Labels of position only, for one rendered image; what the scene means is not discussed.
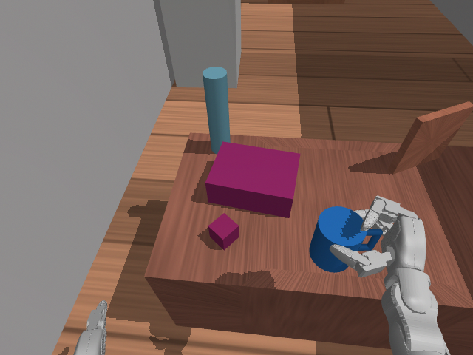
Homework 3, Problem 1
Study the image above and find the right robot hand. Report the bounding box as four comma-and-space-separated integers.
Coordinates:
330, 196, 426, 278

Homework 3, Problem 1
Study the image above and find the left robot hand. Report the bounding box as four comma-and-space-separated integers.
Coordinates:
73, 300, 107, 355

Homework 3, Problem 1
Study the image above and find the right robot arm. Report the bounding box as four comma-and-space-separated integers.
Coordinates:
381, 267, 451, 355

